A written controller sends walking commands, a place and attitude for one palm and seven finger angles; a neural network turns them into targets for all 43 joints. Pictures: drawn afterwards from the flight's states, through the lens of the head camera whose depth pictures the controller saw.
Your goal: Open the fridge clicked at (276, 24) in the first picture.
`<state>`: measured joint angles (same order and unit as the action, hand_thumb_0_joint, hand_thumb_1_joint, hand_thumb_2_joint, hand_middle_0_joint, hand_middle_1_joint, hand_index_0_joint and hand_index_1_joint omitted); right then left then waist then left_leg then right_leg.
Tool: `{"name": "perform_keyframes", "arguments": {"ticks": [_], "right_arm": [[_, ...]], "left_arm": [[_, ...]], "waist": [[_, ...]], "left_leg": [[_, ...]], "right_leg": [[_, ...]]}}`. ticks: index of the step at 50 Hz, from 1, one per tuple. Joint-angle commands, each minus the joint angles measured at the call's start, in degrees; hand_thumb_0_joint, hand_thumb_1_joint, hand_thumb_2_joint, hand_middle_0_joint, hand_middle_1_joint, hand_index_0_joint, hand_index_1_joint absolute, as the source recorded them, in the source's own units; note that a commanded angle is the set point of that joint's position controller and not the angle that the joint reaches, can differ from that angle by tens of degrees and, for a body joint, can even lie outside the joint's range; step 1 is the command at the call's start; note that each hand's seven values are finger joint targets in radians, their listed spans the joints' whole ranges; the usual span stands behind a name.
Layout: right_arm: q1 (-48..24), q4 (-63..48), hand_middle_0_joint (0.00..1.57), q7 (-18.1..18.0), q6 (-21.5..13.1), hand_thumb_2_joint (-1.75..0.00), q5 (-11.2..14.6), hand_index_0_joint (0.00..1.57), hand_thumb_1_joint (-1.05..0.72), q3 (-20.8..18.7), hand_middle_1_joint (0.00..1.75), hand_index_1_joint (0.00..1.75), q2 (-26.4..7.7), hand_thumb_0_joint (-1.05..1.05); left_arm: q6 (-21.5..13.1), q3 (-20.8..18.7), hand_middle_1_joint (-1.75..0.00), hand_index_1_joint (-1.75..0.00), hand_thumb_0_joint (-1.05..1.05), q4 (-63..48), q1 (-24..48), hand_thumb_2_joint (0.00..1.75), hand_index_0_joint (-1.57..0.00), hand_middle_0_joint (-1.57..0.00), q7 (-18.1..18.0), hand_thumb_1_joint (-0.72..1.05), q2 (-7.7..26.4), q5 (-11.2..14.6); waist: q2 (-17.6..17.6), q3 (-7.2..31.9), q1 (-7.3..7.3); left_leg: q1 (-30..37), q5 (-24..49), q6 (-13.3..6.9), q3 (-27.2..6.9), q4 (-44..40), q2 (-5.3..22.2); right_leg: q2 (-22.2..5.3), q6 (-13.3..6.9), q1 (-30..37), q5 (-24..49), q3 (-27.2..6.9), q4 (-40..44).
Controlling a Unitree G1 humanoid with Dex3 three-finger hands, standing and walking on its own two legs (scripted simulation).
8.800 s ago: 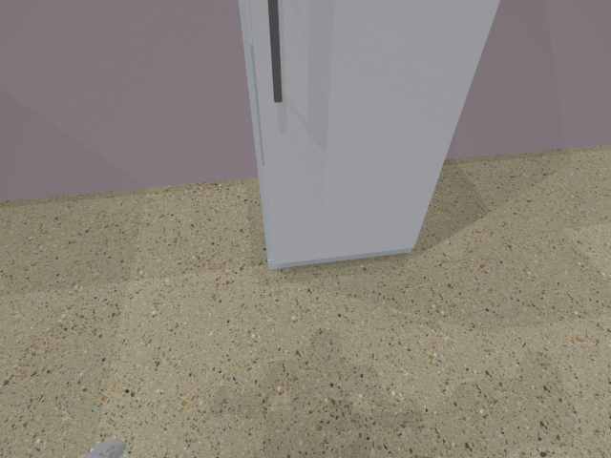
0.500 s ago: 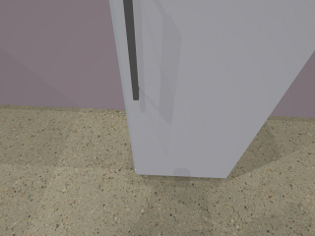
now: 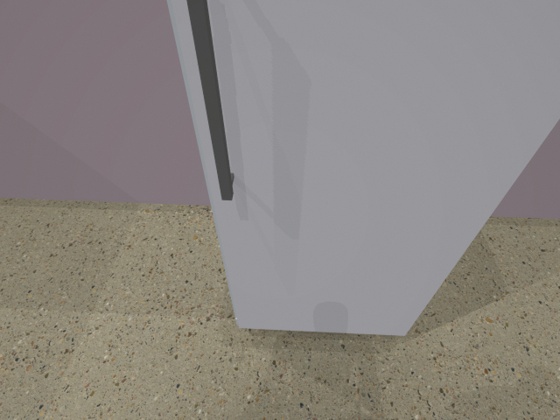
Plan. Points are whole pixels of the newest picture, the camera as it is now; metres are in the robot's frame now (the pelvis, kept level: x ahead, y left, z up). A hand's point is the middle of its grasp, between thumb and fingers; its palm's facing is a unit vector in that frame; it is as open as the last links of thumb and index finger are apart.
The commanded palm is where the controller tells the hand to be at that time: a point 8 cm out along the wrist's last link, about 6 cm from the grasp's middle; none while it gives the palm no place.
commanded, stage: come to a stop and stand still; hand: left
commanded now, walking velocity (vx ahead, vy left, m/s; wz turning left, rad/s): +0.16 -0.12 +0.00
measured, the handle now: (215, 92) +0.50 +0.13 +0.23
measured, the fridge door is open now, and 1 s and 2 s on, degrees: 0 0 0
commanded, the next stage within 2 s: none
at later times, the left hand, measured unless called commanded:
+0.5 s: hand out of the picture +0.11 +0.18 -0.17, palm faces +0.04 -0.96 -0.28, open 7.3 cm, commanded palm none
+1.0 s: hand out of the picture +0.04 +0.17 -0.18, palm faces +0.08 -0.98 -0.17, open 7.3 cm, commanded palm none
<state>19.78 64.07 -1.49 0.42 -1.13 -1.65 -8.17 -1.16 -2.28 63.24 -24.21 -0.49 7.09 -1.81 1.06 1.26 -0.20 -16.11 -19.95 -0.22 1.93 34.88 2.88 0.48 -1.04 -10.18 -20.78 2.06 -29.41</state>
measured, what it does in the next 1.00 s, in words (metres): steps on the spot: left foot, then right foot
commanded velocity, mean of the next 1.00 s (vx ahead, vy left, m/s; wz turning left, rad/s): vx -0.04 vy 0.03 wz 0.00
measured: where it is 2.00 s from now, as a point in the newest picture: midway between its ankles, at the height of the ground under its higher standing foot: outside the picture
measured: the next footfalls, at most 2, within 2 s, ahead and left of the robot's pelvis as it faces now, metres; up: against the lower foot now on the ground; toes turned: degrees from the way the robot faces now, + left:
left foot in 0.16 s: +0.09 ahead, +0.10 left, +0.00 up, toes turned +7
right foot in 0.50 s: +0.07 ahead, -0.14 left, +0.00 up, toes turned -3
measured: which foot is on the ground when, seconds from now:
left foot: up 0.00-0.14, down 0.16-0.52, up 0.54-0.86, down 0.88-1.00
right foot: down 0.00-0.18, up 0.20-0.48, down 0.50-1.00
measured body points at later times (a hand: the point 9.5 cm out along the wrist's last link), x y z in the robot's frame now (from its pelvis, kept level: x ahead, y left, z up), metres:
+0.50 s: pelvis +0.06 -0.03 +0.00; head +0.10 -0.04 +0.44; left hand +0.11 +0.23 -0.15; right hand +0.11 -0.26 -0.16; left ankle +0.06 +0.10 -0.73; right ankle +0.08 -0.15 -0.73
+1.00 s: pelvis +0.03 -0.01 +0.01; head +0.03 +0.02 +0.46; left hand +0.04 +0.23 -0.16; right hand +0.05 -0.24 -0.14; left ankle -0.01 +0.09 -0.73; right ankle +0.06 -0.15 -0.72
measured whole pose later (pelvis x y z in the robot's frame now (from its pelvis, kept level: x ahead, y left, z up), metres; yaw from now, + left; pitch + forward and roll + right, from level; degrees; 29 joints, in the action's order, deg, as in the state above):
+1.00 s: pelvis +0.03 -0.01 +0.01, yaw +1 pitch +0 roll -1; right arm 16.5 60.5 -0.8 1.3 -1.5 -1.0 -8.5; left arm 2.4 -3.0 60.4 -15.3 -0.6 11.1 -2.0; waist -2.9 -0.3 -1.0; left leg -9.0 -17.5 -1.4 3.3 26.8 0.4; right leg -3.7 1.2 -17.2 -16.5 3.6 -31.6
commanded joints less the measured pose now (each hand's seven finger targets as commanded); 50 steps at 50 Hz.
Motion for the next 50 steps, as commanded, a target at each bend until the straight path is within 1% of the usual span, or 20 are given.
{"name": "perform_keyframes", "arguments": {"ticks": [1, 4, 6, 7, 8, 9, 13, 20, 23, 24, 25, 26, 27, 29, 38, 42, 43, 45, 47, 50], "right_arm": [[-6.41, -6.46, 0.2, 0.0, -2.28, -0.9, -0.25, 0.2, -0.9, -0.63, 0.3, 0.3, -2.75, 0.0], [-6.65, -6.11, 0.2, -0.04, -2.54, -0.9, 0.32, 0.2, -0.9, -0.08, 0.3, 0.3, -1.52, 0.0], [0.91, -2.86, 0.2, -0.78, -2.74, -0.9, 0.55, 0.2, -0.9, 0.44, 0.3, 0.3, -0.62, 0.0], [6.49, -1.34, 0.2, -1.56, -3.17, -0.9, 0.28, 0.2, -0.9, -0.29, 0.3, 0.3, -4.57, 0.0], [8.91, -0.73, 0.2, -2.19, -3.09, -0.9, 0.39, 0.2, -0.9, -0.87, 0.3, 0.3, -8.19, 0.0], [7.16, -0.32, 0.2, -2.28, -2.32, -0.9, 0.96, 0.2, -0.9, -0.7, 0.3, 0.3, -8.23, 0.0], [-1.51, -2.97, 0.2, -2.5, -1.3, -0.9, 0.59, 0.2, -0.9, -0.54, 0.3, 0.3, -7.8, 0.0], [-8.19, -6.7, 0.2, -1.94, -0.07, -0.9, -0.38, 0.2, -0.9, -3.45, 0.3, 0.3, -11.55, 0.0], [-11.14, -7.7, 0.2, -1.1, 0.67, -0.9, -0.39, 0.2, -0.9, -3.81, 0.3, 0.3, -11.26, 0.0], [-10.21, -7.64, 0.2, -0.64, 0.93, -0.9, -0.23, 0.2, -0.9, -3.62, 0.3, 0.3, -9.64, 0.0], [-7.01, -7.99, 0.2, -0.19, 1.13, -0.9, 0.05, 0.2, -0.9, -2.98, 0.3, 0.3, -5.54, 0.0], [-6.53, -8.79, 0.2, -0.17, 1.99, -0.9, 0.53, 0.2, -0.9, -2.84, 0.3, 0.3, -4.15, 0.0], [-6.09, -8.31, 0.2, 0.02, 2.69, -0.9, 0.28, 0.2, -0.9, -2.98, 0.3, 0.3, -4.89, 0.0], [-7.97, -8.28, 0.2, 0.4, 2.96, -0.9, -0.07, 0.2, -0.9, -2.83, 0.3, 0.3, -5.55, 0.0], [-6.94, -8.97, 0.2, 1.18, 1.2, -0.9, 0.27, 0.2, -0.9, -1.69, 0.3, 0.3, -5.63, 0.0], [0.48, -6.28, 0.2, 0.77, 0.3, -0.9, 0.32, 0.2, -0.9, -1.25, 0.3, 0.3, -4.78, 0.0], [2.46, -5.47, 0.2, 0.6, -0.04, -0.9, 0.25, 0.2, -0.9, -1.19, 0.3, 0.3, -5.71, 0.0], [-0.07, -6.69, 0.2, 0.17, -0.3, -0.9, -0.52, 0.2, -0.9, -1.84, 0.3, 0.3, -10.43, 0.0], [-6.23, -7.22, 0.2, 0.3, -0.58, -0.9, -0.6, 0.2, -0.9, -1.18, 0.3, 0.3, -10.38, 0.0], [-4.37, -5.95, 0.2, -0.44, -1.25, -0.9, -0.31, 0.2, -0.9, -0.67, 0.3, 0.3, -8.48, 0.0]], "left_arm": [[-0.88, -1.31, -0.3, -0.3, 0.0, 1.13, -10.16, 0.9, -0.2, -0.2, -1.21, 0.9, 6.72, -0.14], [-0.79, -1.09, -0.3, -0.3, 0.0, 0.69, -7.57, 0.9, -0.2, -0.2, -1.67, 0.9, 6.15, -0.44], [-0.43, -0.36, -0.3, -0.3, 0.0, -0.28, -2.93, 0.9, -0.2, -0.2, -1.99, 0.9, 5.34, 0.49], [-0.35, -0.18, -0.3, -0.3, 0.0, -0.73, -3.68, 0.9, -0.2, -0.2, -2.05, 0.9, 4.85, 1.17], [-0.36, 0.35, -0.3, -0.3, 0.0, -1.12, -4.36, 0.9, -0.2, -0.2, -2.25, 0.9, 3.4, 1.96], [0.0, 0.63, -0.3, -0.3, 0.0, -1.16, -4.83, 0.9, -0.2, -0.2, -2.75, 0.9, 2.66, 1.65], [2.08, 0.06, -0.3, -0.3, 0.0, -2.35, -0.2, 0.9, -0.2, -0.2, -2.63, 0.9, 2.69, 0.35], [3.1, -1.54, -0.3, -0.3, 0.0, -6.77, 2.7, 0.9, -0.2, -0.2, -1.34, 0.9, 3.73, -0.02], [2.83, -2.04, -0.3, -0.3, 0.0, -6.84, 0.86, 0.9, -0.2, -0.2, -1.06, 0.9, 5.23, -0.07], [2.26, -2.17, -0.3, -0.3, 0.0, -6.9, 0.99, 0.9, -0.2, -0.2, -1.15, 0.9, 7.06, -0.36], [1.21, -2.44, -0.3, -0.3, 0.0, -7.65, 2.05, 0.9, -0.2, -0.2, -1.63, 0.9, 11.19, -0.94], [1.14, -2.54, -0.3, -0.3, 0.0, -8.57, 4.06, 0.9, -0.2, -0.2, -1.58, 0.9, 14.39, -0.47], [1.4, -2.29, -0.3, -0.3, 0.0, -9.3, 6.1, 0.9, -0.2, -0.2, -1.43, 0.9, 14.24, -0.3], [1.58, -2.67, -0.3, -0.3, 0.0, -10.46, 10.41, 0.9, -0.2, -0.2, -1.7, 0.9, 13.56, -0.34], [1.24, -3.33, -0.3, -0.3, 0.0, -10.08, 7.49, 0.9, -0.2, -0.2, -1.75, 0.9, 14.88, -0.4], [1.69, -3.01, -0.3, -0.3, 0.0, -9.37, 10.39, 0.9, -0.2, -0.2, -1.39, 0.9, 13.46, 0.26], [1.96, -2.51, -0.3, -0.3, 0.0, -9.32, 11.42, 0.9, -0.2, -0.2, -1.23, 0.9, 11.73, 0.66], [2.33, -1.25, -0.3, -0.3, 0.0, -9.64, 11.65, 0.9, -0.2, -0.2, -0.56, 0.9, 6.81, 0.87], [2.31, -0.95, -0.3, -0.3, 0.0, -7.52, 11.8, 0.9, -0.2, -0.2, -0.3, 0.9, 6.48, -0.22], [1.96, -0.12, -0.3, -0.3, 0.0, -4.89, 8.98, 0.9, -0.2, -0.2, 0.24, 0.9, 5.16, -0.28]], "waist": [[-11.58, -8.36, -2.77], [-6.57, -6.86, -1.48], [-3.07, -3.21, 2.94], [1.63, 1.2, 4.21], [9.72, 4.14, 4.06], [10.13, 3.22, 2.38], [7.17, -7.48, 0.72], [6.32, 0.64, -0.49], [6.43, 0.33, -2.66], [1.24, -0.16, -2.58], [-13.42, 0.56, -1.68], [-18.78, 0.37, -1.49], [-12.95, -0.58, -1.16], [-13.95, -4.26, -0.68], [-9.92, 1.62, -3.24], [-10.02, 2.14, 0.04], [-6.05, 1.56, 0.91], [9.89, -2.49, 0.25], [10.8, -6.81, -1.09], [6.99, -9.3, -1.03]], "left_leg": [[-20.17, -9.07, -0.69, 2.57, 16.38, 1.01], [-15.14, -7.03, -0.31, 3.67, 7.78, 1.02], [2.69, 13.03, -0.05, 4.96, -9.98, -1.22], [15.53, 37.19, -2.22, -0.94, -9.26, 4.27], [22.27, 62.98, -7.78, -10.01, -7.76, 14.69], [18.76, 71.62, -12.03, -10.66, -10.66, 19.29], [7.97, 61.28, -11.31, -7.02, -13.3, 16.82], [10.17, 49.95, -9.02, -3.37, -9.78, 15.44], [3.29, 31.75, -5.28, -1.16, -5.79, 12.29], [0.76, 20.21, -2.55, 1.03, -1.34, 8.13], [-3.23, 1.78, 0.61, 4.71, 8.47, 0.2], [-4.43, -14.28, 1.03, 1.2, 16.8, -2.62], [-3.16, -13.2, 0.47, -2.18, 22.39, -1.85], [-7.93, -9.37, 0.42, -3.52, 28.16, -1.05], [-5.67, -6.86, 2.01, -0.36, 8.69, -1.29], [7.58, 2.76, 1.42, 1.95, -9.71, -2.17], [11.69, 4.16, 0.84, 0.12, -13.49, -0.59], [4.23, -7.13, -3.72, -13.33, -23.93, 11.44], [-7.9, -17.64, -4.6, -13.75, -29.04, 11.53], [-3.46, -8.55, -4.35, -11.01, -27.02, 9.82]], "right_leg": [[-16.57, -10.99, 9.61, 21.46, -17.83, 12.92], [-14.59, -10.16, 10.16, 37.89, -11.66, 7.16], [-8.94, -4.9, 4.21, 49.42, -4.84, -2.76], [-5.59, -1.23, -2.78, 42.69, -2.51, -9.86], [-2.58, 1.39, -9.61, 15.5, -0.07, -15.79], [-2.1, 1.82, -9.36, -10.82, -2.13, -20.11], [-4.2, 2.21, -11.76, -10.6, -2.83, -21.54], [-2.76, 1.48, -10.09, -1.36, -0.51, -16.62], [-3.4, 1.65, -1.72, 10.79, 0.81, -4.54], [-5.14, 1.86, 0.62, 19.29, -0.64, 1.54], [-13.91, -0.79, 1.78, 34.32, -12.53, 7.4], [-22.4, -6.59, -2.54, 38.47, -18.55, 10.47], [-21.87, -8.87, -6.97, 26.95, -15.5, 12.17], [-19.44, -8.98, -8.39, 18.0, -17.54, 13.36], [-18.67, -9.19, 3.8, 19.6, -14.01, 11.51], [-14.69, -4.93, -3.38, 9.04, -10.33, 10.08], [-11.66, -2.49, -7.87, 1.07, -7.54, 8.76], [-4.18, 2.31, -10.47, -0.97, 1.31, -0.22], [-4.15, 2.66, -2.74, 1.97, 2.17, -3.99], [-3.72, 2.26, -5.31, 4.99, 1.48, -3.87]]}}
